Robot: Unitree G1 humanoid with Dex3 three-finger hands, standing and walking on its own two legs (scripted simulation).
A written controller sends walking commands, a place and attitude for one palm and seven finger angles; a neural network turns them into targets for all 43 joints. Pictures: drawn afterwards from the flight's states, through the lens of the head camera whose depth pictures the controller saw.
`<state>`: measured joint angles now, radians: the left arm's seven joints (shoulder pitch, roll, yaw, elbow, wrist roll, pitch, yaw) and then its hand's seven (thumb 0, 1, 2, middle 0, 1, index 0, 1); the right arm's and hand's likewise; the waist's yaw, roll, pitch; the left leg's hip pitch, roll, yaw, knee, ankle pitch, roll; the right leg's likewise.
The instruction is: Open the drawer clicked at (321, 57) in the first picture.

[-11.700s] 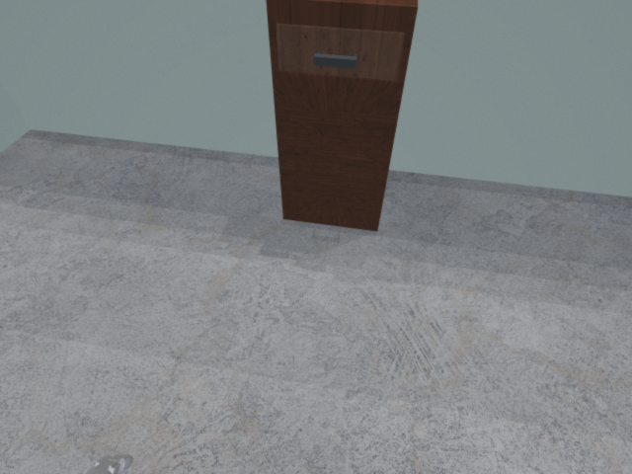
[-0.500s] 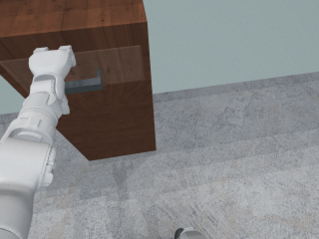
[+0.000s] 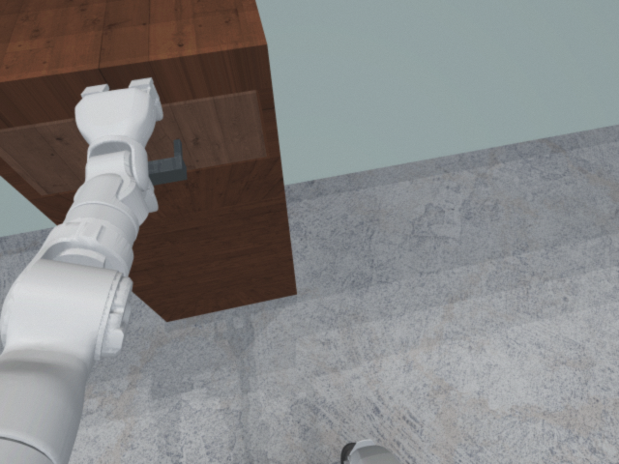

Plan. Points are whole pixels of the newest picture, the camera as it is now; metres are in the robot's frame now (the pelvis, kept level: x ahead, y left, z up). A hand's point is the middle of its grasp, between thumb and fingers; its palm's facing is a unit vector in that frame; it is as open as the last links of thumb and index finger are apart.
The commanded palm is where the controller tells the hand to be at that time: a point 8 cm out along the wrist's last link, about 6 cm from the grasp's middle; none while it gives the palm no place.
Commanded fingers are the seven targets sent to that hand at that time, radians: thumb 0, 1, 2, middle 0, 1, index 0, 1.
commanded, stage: move the hooked fingers above the handle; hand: left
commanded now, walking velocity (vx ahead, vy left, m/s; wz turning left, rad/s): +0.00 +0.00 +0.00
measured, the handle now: (141, 163) +0.57 +0.20 +0.02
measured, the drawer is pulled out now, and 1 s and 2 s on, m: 0.00 0.00 0.00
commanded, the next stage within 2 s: lower the fingers behind the handle in 0.76 s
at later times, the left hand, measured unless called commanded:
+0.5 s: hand (120, 154) +0.53 +0.20 +0.08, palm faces +0.10 -0.04 -0.99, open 13.6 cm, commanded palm +0.51 +0.21 +0.12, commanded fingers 0.00 -0.50 0.30 -0.30 -1.20 -0.30 -1.20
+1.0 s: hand (114, 182) +0.51 +0.22 +0.05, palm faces -0.06 -0.01 -1.00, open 13.8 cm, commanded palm +0.51 +0.22 +0.10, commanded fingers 0.00 -0.50 0.30 -0.30 -1.20 -0.30 -1.20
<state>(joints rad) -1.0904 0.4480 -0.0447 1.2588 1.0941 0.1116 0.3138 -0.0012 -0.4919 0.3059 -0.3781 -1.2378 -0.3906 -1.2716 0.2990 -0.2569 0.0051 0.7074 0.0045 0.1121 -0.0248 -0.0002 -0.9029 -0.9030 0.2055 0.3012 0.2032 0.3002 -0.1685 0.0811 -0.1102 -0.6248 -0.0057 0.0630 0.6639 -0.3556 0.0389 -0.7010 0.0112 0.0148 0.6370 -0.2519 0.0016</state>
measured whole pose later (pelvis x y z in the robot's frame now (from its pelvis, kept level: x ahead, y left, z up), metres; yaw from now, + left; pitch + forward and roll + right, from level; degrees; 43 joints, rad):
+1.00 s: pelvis +0.00 +0.00 -0.01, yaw +2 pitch +20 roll -1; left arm -1.00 0.53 -0.05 1.16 1.09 -0.10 0.27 0.00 -0.49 0.31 -0.32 -1.20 -0.32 -1.20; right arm 0.40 -0.28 -0.04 0.72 -0.02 0.04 -0.04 0.00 -0.90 -0.90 0.21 0.30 0.20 0.30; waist -0.14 0.05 -0.10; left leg -0.70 -0.01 0.03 0.72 -0.37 0.03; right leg -0.75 0.01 -0.02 0.67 -0.27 -0.01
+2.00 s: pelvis -0.02 +0.01 -0.03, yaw +1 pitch +24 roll -2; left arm -1.14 0.54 -0.11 1.30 1.10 0.05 0.33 0.00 -0.49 0.31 -0.30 -1.33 -0.33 -1.23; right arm 0.39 -0.28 -0.02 0.72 -0.02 0.04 -0.01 0.00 -0.90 -0.90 0.21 0.30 0.20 0.30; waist -0.19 0.06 -0.14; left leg -0.90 -0.01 0.03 0.91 -0.42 0.05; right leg -0.94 0.00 -0.02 0.82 -0.30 0.01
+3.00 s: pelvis -0.01 +0.00 -0.02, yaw +1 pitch +22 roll -2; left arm -1.01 0.53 -0.05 1.14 1.07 -0.06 0.28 0.00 -0.49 0.31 -0.30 -1.21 -0.32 -1.20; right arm 0.42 -0.26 -0.03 0.72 -0.02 0.04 -0.02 0.00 -0.90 -0.90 0.21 0.30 0.20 0.30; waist -0.16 0.08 -0.14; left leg -0.81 0.00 0.02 0.83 -0.41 0.04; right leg -0.85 0.02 -0.03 0.75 -0.29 0.00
